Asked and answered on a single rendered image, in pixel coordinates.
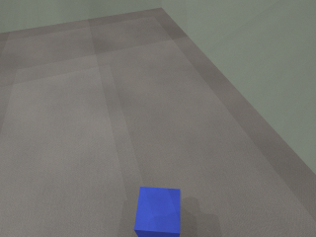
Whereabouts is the carton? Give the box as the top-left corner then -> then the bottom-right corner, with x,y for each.
134,187 -> 181,237

